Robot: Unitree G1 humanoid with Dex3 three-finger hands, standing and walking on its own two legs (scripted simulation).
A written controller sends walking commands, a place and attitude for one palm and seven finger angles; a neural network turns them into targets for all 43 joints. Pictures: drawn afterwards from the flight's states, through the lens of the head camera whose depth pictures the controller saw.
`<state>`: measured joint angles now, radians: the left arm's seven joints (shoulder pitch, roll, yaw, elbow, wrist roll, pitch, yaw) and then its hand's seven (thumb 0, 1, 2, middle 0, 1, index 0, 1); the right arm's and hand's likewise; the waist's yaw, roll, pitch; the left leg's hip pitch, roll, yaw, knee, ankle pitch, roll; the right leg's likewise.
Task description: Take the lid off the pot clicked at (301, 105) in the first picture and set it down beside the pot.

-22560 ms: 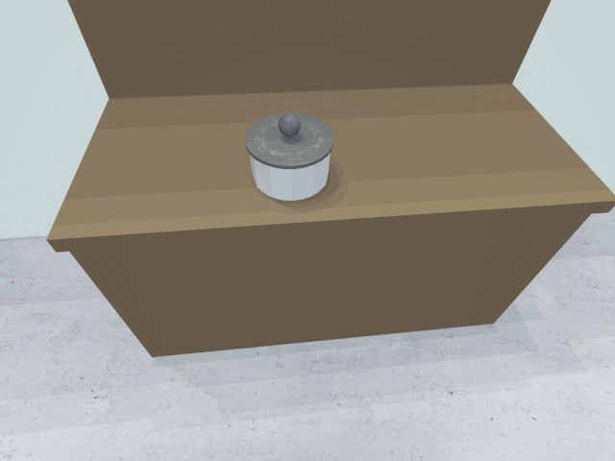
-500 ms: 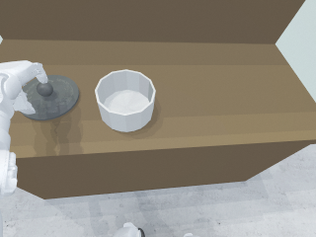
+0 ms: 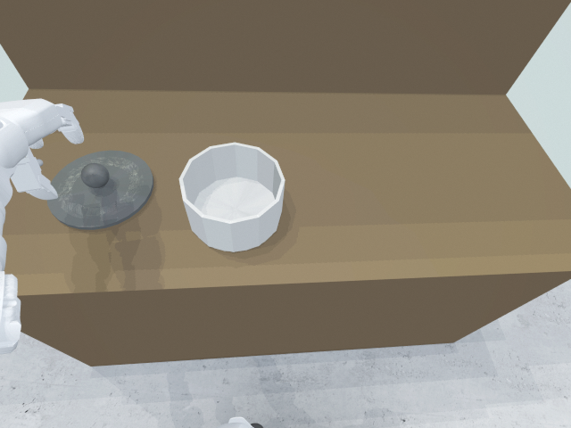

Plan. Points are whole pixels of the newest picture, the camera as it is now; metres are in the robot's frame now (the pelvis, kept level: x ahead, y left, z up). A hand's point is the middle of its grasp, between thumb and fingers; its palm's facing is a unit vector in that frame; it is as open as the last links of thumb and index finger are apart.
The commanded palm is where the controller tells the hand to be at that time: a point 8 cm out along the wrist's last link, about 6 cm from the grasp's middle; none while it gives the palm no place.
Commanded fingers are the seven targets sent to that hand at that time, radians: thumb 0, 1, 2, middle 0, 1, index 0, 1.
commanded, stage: raise the empty hand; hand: left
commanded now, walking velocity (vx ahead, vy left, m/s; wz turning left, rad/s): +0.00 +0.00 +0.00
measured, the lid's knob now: (95, 175) +0.54 +0.34 -0.04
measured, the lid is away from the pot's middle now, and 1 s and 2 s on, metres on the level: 0.26 0.26 0.26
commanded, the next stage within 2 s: draw the hand back to the body in 0.28 s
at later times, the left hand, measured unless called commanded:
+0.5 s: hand (37, 150) +0.44 +0.32 +0.13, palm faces -0.36 -0.07 -0.93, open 11.0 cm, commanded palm +0.44 +0.31 +0.18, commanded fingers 0.00 -0.04 0.71 -0.37 -0.81 -0.37 -0.81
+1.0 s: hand (67, 170) +0.39 +0.26 +0.14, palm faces +0.12 -0.77 -0.63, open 11.0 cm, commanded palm +0.36 +0.30 +0.18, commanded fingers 0.00 0.00 0.72 -0.37 -0.79 -0.37 -0.79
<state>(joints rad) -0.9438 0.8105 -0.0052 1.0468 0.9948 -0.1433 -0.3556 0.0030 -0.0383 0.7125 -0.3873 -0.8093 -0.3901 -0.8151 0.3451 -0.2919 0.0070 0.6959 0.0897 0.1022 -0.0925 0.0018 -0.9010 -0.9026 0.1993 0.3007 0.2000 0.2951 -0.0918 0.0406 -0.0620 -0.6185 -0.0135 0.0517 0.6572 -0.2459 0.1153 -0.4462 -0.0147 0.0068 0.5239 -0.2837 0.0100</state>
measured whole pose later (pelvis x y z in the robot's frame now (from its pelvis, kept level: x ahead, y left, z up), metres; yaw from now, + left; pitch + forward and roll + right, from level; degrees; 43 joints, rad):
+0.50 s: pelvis +0.00 +0.00 +0.01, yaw +1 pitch +10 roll -4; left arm -0.94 0.79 -0.02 0.94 0.97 -0.15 -0.40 0.00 -0.04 0.71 -0.39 -0.81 -0.39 -0.82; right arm 0.31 -0.29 0.00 0.68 0.09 0.13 -0.07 0.00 -0.90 -0.90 0.20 0.30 0.20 0.30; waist -0.07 0.04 -0.04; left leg -0.55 -0.03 0.04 0.59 -0.22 0.11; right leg -0.38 -0.03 0.00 0.47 -0.27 0.00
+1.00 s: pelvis -0.01 -0.02 +0.02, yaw +2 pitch +2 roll -2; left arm -0.64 0.58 0.11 0.69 0.24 -0.15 -0.12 0.00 -0.04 0.71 -0.39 -0.81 -0.40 -0.82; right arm 0.24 -0.25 0.05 0.61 0.09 0.07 -0.08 0.00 -0.90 -0.90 0.20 0.30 0.20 0.29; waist 0.02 0.02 0.05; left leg -0.34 -0.04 0.04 0.47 -0.17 0.09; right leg -0.19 -0.03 0.00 0.40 -0.24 -0.02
